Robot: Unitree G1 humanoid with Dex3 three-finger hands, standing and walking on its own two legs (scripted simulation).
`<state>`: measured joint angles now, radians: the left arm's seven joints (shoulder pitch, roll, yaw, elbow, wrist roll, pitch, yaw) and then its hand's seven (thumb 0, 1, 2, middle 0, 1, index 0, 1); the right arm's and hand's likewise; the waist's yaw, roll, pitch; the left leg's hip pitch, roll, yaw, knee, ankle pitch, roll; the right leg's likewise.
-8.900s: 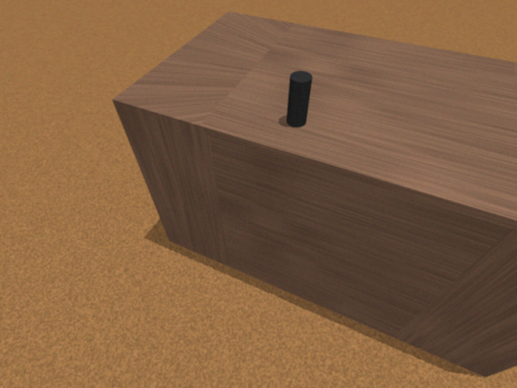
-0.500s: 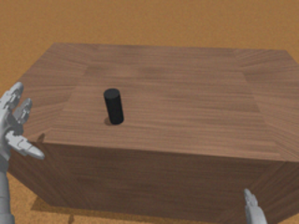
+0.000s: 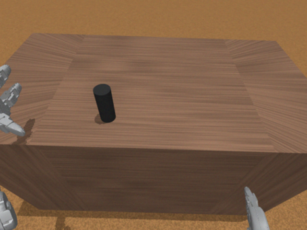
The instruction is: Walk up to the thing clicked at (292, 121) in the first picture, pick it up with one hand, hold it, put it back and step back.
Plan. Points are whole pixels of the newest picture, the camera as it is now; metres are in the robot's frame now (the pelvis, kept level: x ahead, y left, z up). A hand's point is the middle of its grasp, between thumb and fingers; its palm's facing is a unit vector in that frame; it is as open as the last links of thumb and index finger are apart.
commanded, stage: go down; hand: left
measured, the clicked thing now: (105, 104) +0.48 +0.14 +0.04
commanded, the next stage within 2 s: approach in 1.58 s
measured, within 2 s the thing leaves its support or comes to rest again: neither
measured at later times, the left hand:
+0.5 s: hand (19, 96) +0.40 +0.32 +0.16, palm faces +0.04 -1.00 +0.00, open 17.5 cm
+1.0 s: hand (20, 91) +0.43 +0.33 +0.15, palm faces +0.04 -1.00 +0.01, open 17.5 cm
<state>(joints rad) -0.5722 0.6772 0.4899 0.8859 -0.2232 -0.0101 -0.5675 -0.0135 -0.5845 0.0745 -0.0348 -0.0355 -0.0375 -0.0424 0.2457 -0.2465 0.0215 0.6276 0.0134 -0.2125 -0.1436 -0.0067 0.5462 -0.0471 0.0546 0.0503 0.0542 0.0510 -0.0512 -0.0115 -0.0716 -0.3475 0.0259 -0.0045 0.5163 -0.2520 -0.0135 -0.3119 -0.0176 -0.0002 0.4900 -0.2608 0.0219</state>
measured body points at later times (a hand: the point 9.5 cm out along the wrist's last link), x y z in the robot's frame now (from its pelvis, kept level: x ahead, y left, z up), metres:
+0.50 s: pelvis +0.01 +0.00 +0.00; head +0.04 +0.02 +0.45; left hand +0.40 +0.37 +0.16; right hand +0.17 -0.25 -0.08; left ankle +0.00 +0.13 -0.74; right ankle -0.01 -0.14 -0.74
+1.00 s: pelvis +0.01 +0.01 -0.01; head +0.05 +0.03 +0.44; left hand +0.42 +0.38 +0.15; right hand +0.16 -0.26 -0.08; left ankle +0.00 +0.13 -0.74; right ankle -0.01 -0.13 -0.74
